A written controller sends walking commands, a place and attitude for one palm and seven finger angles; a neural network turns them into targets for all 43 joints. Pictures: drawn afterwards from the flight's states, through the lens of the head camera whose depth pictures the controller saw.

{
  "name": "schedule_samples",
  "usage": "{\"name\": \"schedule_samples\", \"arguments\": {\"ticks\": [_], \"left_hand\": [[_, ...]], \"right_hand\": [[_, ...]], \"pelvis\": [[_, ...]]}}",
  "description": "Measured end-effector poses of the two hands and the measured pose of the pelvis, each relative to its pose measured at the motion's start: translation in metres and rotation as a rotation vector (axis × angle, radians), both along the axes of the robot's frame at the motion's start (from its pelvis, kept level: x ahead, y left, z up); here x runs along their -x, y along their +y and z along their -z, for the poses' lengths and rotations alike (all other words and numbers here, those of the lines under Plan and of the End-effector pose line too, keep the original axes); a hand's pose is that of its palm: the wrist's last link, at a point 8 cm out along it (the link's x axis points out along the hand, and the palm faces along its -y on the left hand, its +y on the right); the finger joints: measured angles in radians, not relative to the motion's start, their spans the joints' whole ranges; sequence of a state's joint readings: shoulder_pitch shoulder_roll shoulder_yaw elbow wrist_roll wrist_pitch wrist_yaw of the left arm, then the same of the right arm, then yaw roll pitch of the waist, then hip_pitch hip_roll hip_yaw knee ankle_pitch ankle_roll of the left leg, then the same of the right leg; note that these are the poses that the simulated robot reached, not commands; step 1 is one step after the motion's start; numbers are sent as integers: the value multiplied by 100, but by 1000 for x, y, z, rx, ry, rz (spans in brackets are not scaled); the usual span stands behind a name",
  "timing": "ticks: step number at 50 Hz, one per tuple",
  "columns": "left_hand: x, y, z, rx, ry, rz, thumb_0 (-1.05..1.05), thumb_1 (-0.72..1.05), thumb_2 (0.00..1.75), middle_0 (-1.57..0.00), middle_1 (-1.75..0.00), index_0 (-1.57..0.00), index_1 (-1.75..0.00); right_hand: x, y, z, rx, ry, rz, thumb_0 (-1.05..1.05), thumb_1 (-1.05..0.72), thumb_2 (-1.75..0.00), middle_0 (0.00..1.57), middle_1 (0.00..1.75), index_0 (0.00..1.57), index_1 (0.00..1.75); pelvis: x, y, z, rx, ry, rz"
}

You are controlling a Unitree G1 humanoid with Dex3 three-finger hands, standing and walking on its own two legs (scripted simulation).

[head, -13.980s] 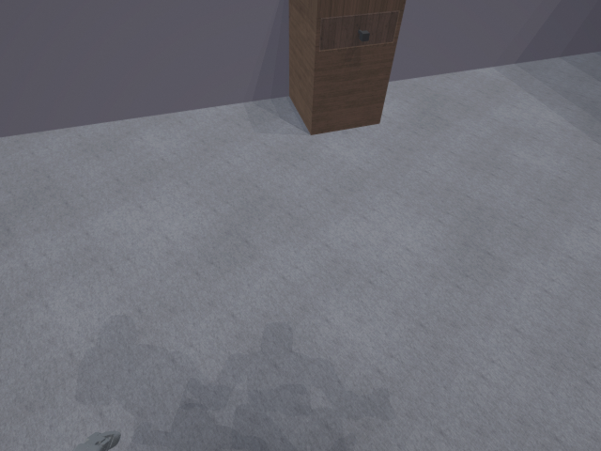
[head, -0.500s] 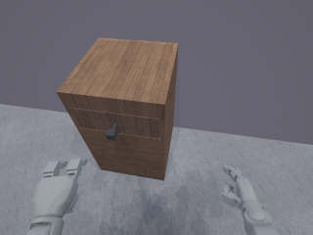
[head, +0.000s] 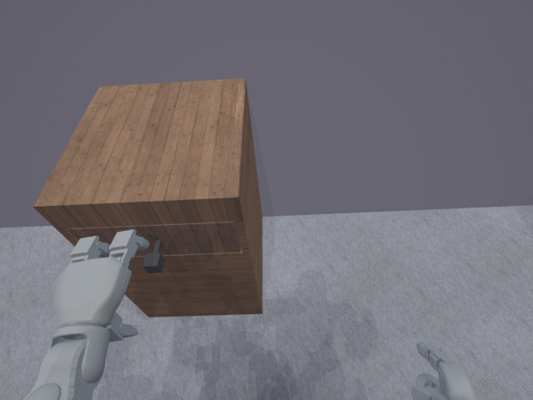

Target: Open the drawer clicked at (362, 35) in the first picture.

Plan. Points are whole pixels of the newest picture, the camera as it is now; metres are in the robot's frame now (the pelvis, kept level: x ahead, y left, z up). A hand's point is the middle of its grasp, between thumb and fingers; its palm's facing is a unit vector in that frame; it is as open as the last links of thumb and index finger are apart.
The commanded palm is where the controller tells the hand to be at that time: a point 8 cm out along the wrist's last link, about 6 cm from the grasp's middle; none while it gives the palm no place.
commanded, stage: raise the hand with hooked fingers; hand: left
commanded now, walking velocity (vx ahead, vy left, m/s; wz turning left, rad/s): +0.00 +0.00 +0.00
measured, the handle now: (155, 255) +0.44 +0.32 -0.20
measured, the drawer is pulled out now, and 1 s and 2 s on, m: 0.00 0.00 0.00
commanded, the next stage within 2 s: move the hooked fingers above the handle in 0.76 s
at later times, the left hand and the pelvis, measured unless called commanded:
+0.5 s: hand (74, 259) +0.28 +0.29 +0.08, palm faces -0.01 -0.10 -1.00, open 13.9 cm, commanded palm +0.25 +0.29 +0.14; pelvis -0.03 +0.04 +0.02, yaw +2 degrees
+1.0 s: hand (61, 277) +0.26 +0.31 +0.06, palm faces -0.03 -0.10 -0.99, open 13.9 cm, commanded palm +0.24 +0.32 +0.12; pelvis -0.04 +0.06 +0.02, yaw +2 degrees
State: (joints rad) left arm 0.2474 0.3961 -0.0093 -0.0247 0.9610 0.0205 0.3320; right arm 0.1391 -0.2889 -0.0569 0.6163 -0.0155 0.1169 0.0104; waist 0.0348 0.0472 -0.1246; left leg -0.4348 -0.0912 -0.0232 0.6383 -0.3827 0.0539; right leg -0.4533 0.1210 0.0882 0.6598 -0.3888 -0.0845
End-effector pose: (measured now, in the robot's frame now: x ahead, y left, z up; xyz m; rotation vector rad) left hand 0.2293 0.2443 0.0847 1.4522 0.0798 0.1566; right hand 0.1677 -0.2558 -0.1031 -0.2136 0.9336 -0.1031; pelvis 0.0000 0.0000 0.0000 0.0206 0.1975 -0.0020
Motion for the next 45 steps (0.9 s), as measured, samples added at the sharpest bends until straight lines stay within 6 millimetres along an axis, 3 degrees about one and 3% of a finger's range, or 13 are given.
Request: {"name": "schedule_samples", "arguments": {"ticks": [6, 12, 21, 35, 45], "left_hand": [[-15, 1, -17, -9, -13, 36, 0, -37, 36, -31, -112, -31, -112], [-25, 18, -34, -18, -9, 3, 0, -45, 32, -32, -118, -31, -117], [-34, 41, -55, -29, 40, 39, 0, -49, 31, -32, -120, -32, -120], [-12, 65, -43, -17, 57, 117, 0, -49, 30, -32, -120, -32, -120], [-12, 76, -49, -22, 33, 80, 0, -49, 30, -32, -120, -32, -120]], "right_hand": [[-12, 22, -14, -26, -61, -5, 2, -90, -90, 19, 30, 20, 30], [-21, 56, -26, -76, -104, -44, 2, -90, -90, 19, 30, 20, 30], [-9, 93, -30, -101, -94, -92, 1, -90, -90, 20, 30, 20, 30], [42, 92, -13, -54, 60, -70, 1, -90, -90, 20, 30, 20, 30], [41, 97, -14, -62, 41, -62, 2, -90, -90, 20, 30, 20, 30]], "pelvis": [[2, 10, -5, 13, -40, -2], [9, 21, -10, 23, -82, -16], [22, 37, -15, 33, -124, -38], [34, 58, -16, 45, -113, -46], [37, 64, -16, 47, -113, -50]]}}
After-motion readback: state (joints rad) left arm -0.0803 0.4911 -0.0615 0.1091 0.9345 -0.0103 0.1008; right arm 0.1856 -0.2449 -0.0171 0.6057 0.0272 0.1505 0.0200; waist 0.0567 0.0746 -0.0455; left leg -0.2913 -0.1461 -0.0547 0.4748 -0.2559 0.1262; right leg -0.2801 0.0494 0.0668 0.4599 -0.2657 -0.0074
